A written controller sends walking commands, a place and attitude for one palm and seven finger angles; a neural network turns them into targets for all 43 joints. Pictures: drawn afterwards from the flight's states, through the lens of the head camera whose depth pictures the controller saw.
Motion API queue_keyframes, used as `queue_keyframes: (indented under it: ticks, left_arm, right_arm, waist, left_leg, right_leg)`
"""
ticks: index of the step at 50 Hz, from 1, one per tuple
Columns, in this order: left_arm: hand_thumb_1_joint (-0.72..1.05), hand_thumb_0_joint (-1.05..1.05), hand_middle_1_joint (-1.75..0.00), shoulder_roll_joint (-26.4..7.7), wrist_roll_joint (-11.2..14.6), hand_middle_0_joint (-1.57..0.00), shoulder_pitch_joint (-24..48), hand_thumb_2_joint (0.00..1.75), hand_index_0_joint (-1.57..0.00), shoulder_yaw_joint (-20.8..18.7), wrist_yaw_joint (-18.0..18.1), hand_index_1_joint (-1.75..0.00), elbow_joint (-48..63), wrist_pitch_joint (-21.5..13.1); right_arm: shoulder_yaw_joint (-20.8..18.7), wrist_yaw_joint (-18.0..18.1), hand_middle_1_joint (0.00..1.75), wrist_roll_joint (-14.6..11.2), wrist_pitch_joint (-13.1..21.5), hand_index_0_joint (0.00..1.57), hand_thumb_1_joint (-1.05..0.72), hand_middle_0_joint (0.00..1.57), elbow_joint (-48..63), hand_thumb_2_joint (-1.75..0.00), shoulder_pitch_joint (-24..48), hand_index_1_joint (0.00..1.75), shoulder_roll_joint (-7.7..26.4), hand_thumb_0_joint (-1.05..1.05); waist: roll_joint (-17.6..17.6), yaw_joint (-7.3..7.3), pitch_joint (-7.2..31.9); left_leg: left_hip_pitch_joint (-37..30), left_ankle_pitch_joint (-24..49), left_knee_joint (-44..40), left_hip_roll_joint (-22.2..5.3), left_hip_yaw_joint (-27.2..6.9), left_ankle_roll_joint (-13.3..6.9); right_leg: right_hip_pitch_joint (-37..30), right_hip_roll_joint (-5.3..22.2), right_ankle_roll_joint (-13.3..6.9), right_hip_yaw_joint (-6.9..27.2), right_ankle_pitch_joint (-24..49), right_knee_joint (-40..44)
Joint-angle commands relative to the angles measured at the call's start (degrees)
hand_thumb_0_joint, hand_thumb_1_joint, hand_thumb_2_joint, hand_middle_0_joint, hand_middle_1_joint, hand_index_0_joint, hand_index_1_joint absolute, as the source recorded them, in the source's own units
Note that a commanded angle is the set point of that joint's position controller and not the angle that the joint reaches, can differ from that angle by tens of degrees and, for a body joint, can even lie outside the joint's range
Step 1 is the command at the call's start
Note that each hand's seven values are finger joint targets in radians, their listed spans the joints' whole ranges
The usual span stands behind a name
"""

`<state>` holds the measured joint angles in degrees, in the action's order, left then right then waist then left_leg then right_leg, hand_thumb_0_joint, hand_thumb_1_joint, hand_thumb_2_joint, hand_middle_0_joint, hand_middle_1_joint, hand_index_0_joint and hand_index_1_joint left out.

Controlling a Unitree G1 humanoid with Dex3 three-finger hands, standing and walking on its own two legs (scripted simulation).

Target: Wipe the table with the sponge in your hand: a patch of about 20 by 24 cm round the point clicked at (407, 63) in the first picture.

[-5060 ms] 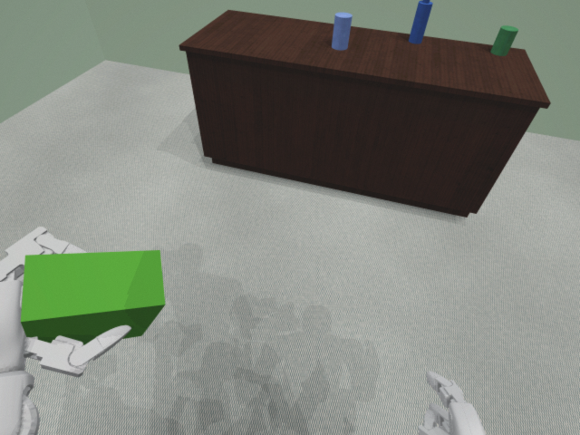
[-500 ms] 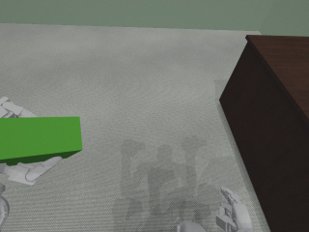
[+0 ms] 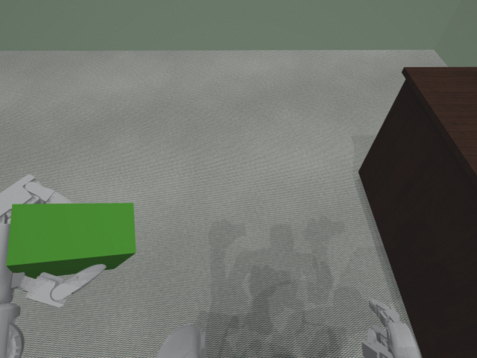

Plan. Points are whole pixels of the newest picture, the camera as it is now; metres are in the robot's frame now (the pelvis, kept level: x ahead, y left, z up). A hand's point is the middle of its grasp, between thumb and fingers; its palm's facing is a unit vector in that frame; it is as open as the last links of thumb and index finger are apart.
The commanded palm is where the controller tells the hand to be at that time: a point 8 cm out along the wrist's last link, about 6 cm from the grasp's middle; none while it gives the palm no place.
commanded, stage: walk to a spot facing it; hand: left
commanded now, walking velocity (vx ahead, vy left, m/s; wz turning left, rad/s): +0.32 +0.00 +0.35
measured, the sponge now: (90, 242) +0.23 +0.19 +0.15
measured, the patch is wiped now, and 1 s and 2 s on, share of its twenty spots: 0.00 0.00 0.00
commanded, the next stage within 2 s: turn to face it in 0.16 s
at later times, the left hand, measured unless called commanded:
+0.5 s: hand (56, 153) +0.33 +0.25 +0.20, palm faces +0.42 -0.80 -0.44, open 9.8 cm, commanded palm +0.29 +0.30 +0.18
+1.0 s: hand (179, 117) +0.40 +0.11 +0.20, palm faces +0.14 -0.82 -0.55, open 9.8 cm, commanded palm +0.37 +0.17 +0.18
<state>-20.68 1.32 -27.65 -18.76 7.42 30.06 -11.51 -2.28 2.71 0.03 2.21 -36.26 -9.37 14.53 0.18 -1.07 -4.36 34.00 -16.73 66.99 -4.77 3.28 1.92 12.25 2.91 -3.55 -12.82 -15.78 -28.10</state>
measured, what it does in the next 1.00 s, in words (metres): walks ahead, turning right: left foot, then right foot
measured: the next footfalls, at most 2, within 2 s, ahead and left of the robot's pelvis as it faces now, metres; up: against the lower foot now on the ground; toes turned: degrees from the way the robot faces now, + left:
left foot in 0.22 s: +0.19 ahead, +0.14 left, +0.00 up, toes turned +12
right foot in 0.66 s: +0.24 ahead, -0.11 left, +0.00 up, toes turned -13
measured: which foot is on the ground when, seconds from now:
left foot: up 0.00-0.20, down 0.22-0.66, up 0.68-1.00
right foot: down 0.00-0.24, up 0.26-0.64, down 0.66-1.00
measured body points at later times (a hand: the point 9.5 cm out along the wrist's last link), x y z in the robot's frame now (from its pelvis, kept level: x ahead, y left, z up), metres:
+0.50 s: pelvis +0.13 +0.02 +0.00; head +0.16 +0.02 +0.45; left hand +0.30 +0.29 +0.22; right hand +0.32 -0.14 -0.09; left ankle +0.15 +0.14 -0.74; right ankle +0.18 -0.11 -0.69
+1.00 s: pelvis +0.13 -0.06 -0.01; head +0.17 -0.09 +0.44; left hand +0.39 +0.15 +0.23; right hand +0.22 -0.37 -0.10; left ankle +0.16 +0.10 -0.67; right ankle +0.20 -0.10 -0.74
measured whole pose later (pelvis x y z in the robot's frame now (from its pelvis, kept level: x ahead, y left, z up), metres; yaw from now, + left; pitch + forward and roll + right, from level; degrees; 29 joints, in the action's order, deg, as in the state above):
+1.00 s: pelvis +0.13 -0.06 -0.01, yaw -16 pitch +1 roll +3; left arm -27.0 4.1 -32.0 -27.2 8.6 35.2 -13.9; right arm -3.8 0.7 -0.2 -1.0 -32.9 -8.4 15.8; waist 0.9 -1.2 -4.1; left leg 27.4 -24.0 58.6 -2.4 0.4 5.7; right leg 21.5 -6.2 -7.7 0.4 -7.1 -27.5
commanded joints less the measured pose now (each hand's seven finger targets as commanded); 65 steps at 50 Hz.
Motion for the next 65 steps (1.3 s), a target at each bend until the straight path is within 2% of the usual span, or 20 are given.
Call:
queue_keyframes:
  ticks: [1, 6, 9, 10, 11, 12, 14, 20, 27, 31, 32, 33, 34, 36, 41, 47, 60, 62, 64, 65]
  left_arm:
    - [0.1, 0.0, -1.6, -13.0, 1.21, -1.2, -1.15, 1.3, -1.2, -12.74, 3.17, -1.6, 15.33, -4.7]
    - [0.1, 0.0, -1.6, -10.23, 1.4, -1.2, -2.05, 1.3, -1.2, -11.44, 4.28, -1.6, 12.67, -3.66]
    - [0.1, 0.0, -1.6, -9.91, 1.03, -1.2, 2.04, 1.3, -1.2, -9.44, 4.46, -1.6, 13.17, -3.64]
    - [0.1, 0.0, -1.6, -10.21, 0.7, -1.2, 3.65, 1.3, -1.2, -9.25, 4.46, -1.6, 14.54, -4.46]
    - [0.1, 0.0, -1.6, -10.12, 0.84, -1.2, 3.58, 1.3, -1.2, -9.56, 4.45, -1.6, 15.17, -4.95]
    - [0.1, 0.0, -1.6, -10.7, 0.27, -1.2, 5.49, 1.3, -1.2, -8.24, 4.18, -1.6, 14.32, -5.24]
    - [0.1, 0.0, -1.6, -14.39, -0.31, -1.2, 9.42, 1.3, -1.2, -9.98, 3.07, -1.6, 14.69, -5.09]
    - [0.1, 0.0, -1.6, -10.5, 0.4, -1.2, 2.13, 1.3, -1.2, -9.0, 2.16, -1.6, 22.47, -5.41]
    - [0.1, 0.0, -1.6, -6.89, 0.42, -1.2, 6.22, 1.3, -1.2, -7.29, 0.86, -1.6, 4.02, -2.9]
    - [0.1, 0.0, -1.6, -7.44, -0.07, -1.2, 11.39, 1.3, -1.2, -4.84, 0.31, -1.6, 4.63, -2.16]
    - [0.1, 0.0, -1.6, -8.01, -0.68, -1.2, 12.93, 1.3, -1.2, -3.76, 0.35, -1.6, 6.08, -1.92]
    - [0.1, 0.0, -1.6, -11.76, -0.75, -1.2, 13.35, 1.3, -1.2, -6.22, 0.94, -1.6, 8.54, -1.91]
    - [0.1, 0.0, -1.6, -13.14, -0.38, -1.2, 13.07, 1.3, -1.2, -8.91, 1.76, -1.6, 9.5, -1.83]
    - [0.1, 0.0, -1.6, -14.09, 0.93, -1.2, 9.8, 1.3, -1.2, -10.02, 1.91, -1.6, 15.02, -2.19]
    - [0.1, 0.0, -1.6, -15.15, 2.5, -1.2, -1.19, 1.3, -1.2, -15.81, 3.07, -1.6, 20.82, -4.55]
    - [0.1, 0.0, -1.6, -12.07, 3.62, -1.2, -8.08, 1.3, -1.2, -16.17, 2.75, -1.6, 9.75, -4.24]
    - [0.1, 0.0, -1.6, -11.87, 0.99, -1.2, 7.65, 1.3, -1.2, -7.48, 1.76, -1.6, 14.57, -2.48]
    - [0.1, 0.0, -1.6, -13.19, 1.05, -1.2, 9.92, 1.3, -1.2, -8.21, 1.23, -1.6, 16.02, -3.61]
    - [0.1, 0.0, -1.6, -12.51, 0.21, -1.2, 9.99, 1.3, -1.2, -9.27, 0.35, -1.6, 15.81, -4.93]
    - [0.1, 0.0, -1.6, -13.57, -0.75, -1.2, 10.59, 1.3, -1.2, -10.32, 0.48, -1.6, 16.22, -4.7]
  right_arm:
    - [-0.82, 0.13, 0.3, -0.16, 2.78, 0.2, -0.9, 0.2, 10.57, -0.9, 3.5, 0.3, 1.98, 0.0]
    - [-1.39, 0.62, 0.3, -0.44, 3.02, 0.2, -0.9, 0.2, 12.13, -0.9, 1.11, 0.3, 1.75, 0.0]
    - [-2.37, 1.58, 0.3, -0.31, 2.78, 0.2, -0.9, 0.2, 11.85, -0.9, -1.11, 0.3, 2.93, 0.0]
    - [-2.65, 1.9, 0.3, -0.3, 2.75, 0.2, -0.9, 0.2, 12.16, -0.9, -1.18, 0.3, 3.69, 0.0]
    - [-2.54, 1.68, 0.3, -0.14, 2.81, 0.2, -0.9, 0.2, 12.46, -0.9, -0.21, 0.3, 4.6, 0.0]
    - [-1.46, 1.07, 0.3, -0.3, 3.41, 0.2, -0.9, 0.2, 12.73, -0.9, 0.22, 0.3, 3.89, 0.0]
    - [-0.62, 0.73, 0.3, 0.13, 3.26, 0.2, -0.9, 0.2, 10.94, -0.9, 2.58, 0.3, 3.66, 0.0]
    - [-0.04, -0.79, 0.3, -0.11, 5.54, 0.2, -0.9, 0.2, 9.97, -0.9, 2.1, 0.3, 2.65, 0.0]
    - [-0.57, -0.32, 0.3, -0.18, 5.75, 0.2, -0.9, 0.2, 9.88, -0.9, 1.64, 0.3, 2.9, 0.0]
    - [-0.27, -0.58, 0.3, -0.9, 5.13, 0.2, -0.9, 0.2, 10.59, -0.9, 1.59, 0.3, 2.57, 0.0]
    - [0.07, -0.73, 0.3, -1.2, 4.84, 0.2, -0.9, 0.2, 11.04, -0.9, 1.47, 0.3, 1.25, 0.0]
    - [0.96, -0.64, 0.3, -0.97, 5.0, 0.2, -0.9, 0.2, 13.19, -0.9, 4.25, 0.3, 0.26, 0.0]
    - [1.4, -0.48, 0.3, -0.43, 5.24, 0.2, -0.9, 0.2, 12.84, -0.9, 5.75, 0.3, 0.31, 0.0]
    - [0.16, -1.03, 0.3, -0.87, 4.02, 0.2, -0.9, 0.2, 12.73, -0.9, 4.93, 0.3, 1.67, 0.0]
    - [0.16, -1.71, 0.3, -0.05, 1.2, 0.2, -0.9, 0.2, 11.88, -0.9, 6.65, 0.3, 1.53, 0.0]
    - [-1.46, -2.2, 0.3, -0.6, -0.59, 0.2, -0.9, 0.2, 11.61, -0.9, 5.19, 0.3, 3.16, 0.0]
    - [-0.63, -2.3, 0.3, 0.13, -3.54, 0.2, -0.9, 0.2, 13.39, -0.9, 2.46, 0.3, 4.8, 0.0]
    - [-0.63, -2.34, 0.3, 0.53, -3.12, 0.2, -0.9, 0.2, 13.05, -0.9, 1.09, 0.3, 4.91, 0.0]
    - [-0.75, -2.02, 0.3, 1.59, -1.93, 0.2, -0.9, 0.2, 14.22, -0.9, 3.58, 0.3, 5.32, 0.0]
    - [-0.73, -1.67, 0.3, 0.74, -1.15, 0.2, -0.9, 0.2, 15.13, -0.9, 3.67, 0.3, 3.24, 0.0]
  waist:
    - [1.93, 2.38, 8.31]
    - [8.44, 3.01, 9.14]
    - [4.68, 0.24, 12.49]
    - [-3.32, -0.48, 15.09]
    - [-16.13, 0.28, 16.35]
    - [-17.06, 0.52, 14.4]
    - [-8.92, 0.38, 11.48]
    - [-15.54, 1.68, 11.45]
    - [-11.1, 1.41, 7.6]
    - [-4.1, 2.41, 9.63]
    - [5.13, 1.94, 11.16]
    - [17.08, 2.65, 11.63]
    - [16.51, 2.94, 11.68]
    - [11.78, 2.43, 13.63]
    - [-1.48, 2.18, 17.19]
    - [2.93, 2.38, 16.32]
    - [5.45, 3.13, 11.74]
    - [-0.45, 2.09, 12.46]
    - [-17.35, 2.7, 8.34]
    - [-14.69, 2.78, 6.65]
  left_leg:
    - [1.31, 1.1, -17.69, -1.66, 3.05, -0.56]
    - [-6.7, 1.77, -30.26, 1.16, 8.37, -1.4]
    - [-24.46, 8.42, -40.05, 4.02, 10.07, -2.6]
    - [-34.02, 11.08, -41.18, 0.11, 2.98, -5.22]
    - [-41.75, 25.54, -43.15, -13.71, -18.65, -12.89]
    - [-41.73, 33.17, -45.48, -21.11, -32.25, -17.83]
    - [-32.64, 24.32, -47.78, -20.79, -27.1, -17.02]
    - [-23.83, 21.7, -49.59, -13.41, -0.91, -9.3]
    - [-25.07, 19.85, -46.7, -17.56, 5.37, -5.96]
    - [-24.88, 15.44, -28.41, -13.52, 8.34, -2.55]
    - [-20.29, 7.65, -16.83, -8.16, 9.91, -0.87]
    - [-3.97, -19.87, -4.67, -0.03, 7.13, 1.47]
    - [-1.15, -22.31, 1.93, -0.36, -0.2, 2.37]
    - [-1.89, -14.48, 6.8, -0.59, -3.99, 3.23]
    - [2.26, -6.13, 8.1, 0.79, -4.39, 3.73]
    - [-1.84, -7.59, -8.17, 1.14, -4.03, 3.72]
    - [-24.3, -11.42, -35.32, 5.16, -0.52, -0.52]
    - [-33.59, -8.79, -45.52, 1.39, -1.41, -2.46]
    - [-29.98, -13.75, -56.57, -19.64, -19.07, -10.35]
    - [-22.13, -6.78, -56.2, -23.63, -16.98, -12.82]
  right_leg:
    - [-10.57, 16.73, -5.5, 11.38, 15.84, 11.75]
    - [-12.41, 16.35, -3.98, 8.32, 24.63, 6.45]
    - [-6.01, 12.35, 0.31, 2.59, 25.14, -10.25]
    - [1.1, 9.99, 2.62, 1.45, 20.09, -21.13]
    - [14.41, 2.53, 5.29, 2.25, -7.29, -34.66]
    - [21.36, -0.19, 4.83, 8.15, -21.38, -44.03]
    - [22.93, 3.36, 4.83, 13.35, -17.08, -47.94]
    - [15.52, 2.3, 5.67, 8.4, -3.04, -30.36]
    - [11.98, -0.38, 7.1, 4.28, -2.74, -14.48]
    - [1.09, -1.5, 6.29, 4.24, 8.58, 1.27]
    - [-2.93, 4.29, 3.35, 12.9, 23.15, 4.12]
    - [-11.63, 15.16, -2.99, 32.31, 50.37, 3.36]
    - [-9.8, 19.63, -5.15, 34.39, 56.42, 3.44]
    - [-8.82, 16.28, -4.37, 35.39, 39.72, 4.7]
    - [-11.79, 12.09, -4.77, 29.37, 32.35, 4.35]
    - [-9.36, 10.21, -4.28, 32.57, 26.46, 7.43]
    - [10.79, 5.1, -1.28, 39.64, -10.69, 19.18]
    - [17.0, 0.74, 1.58, 35.31, -11.28, 12.25]
    - [25.21, -8.76, 5.26, 20.86, -8.9, -19.49]
    - [23.22, -6.9, 6.58, 16.41, -7.62, -35.74]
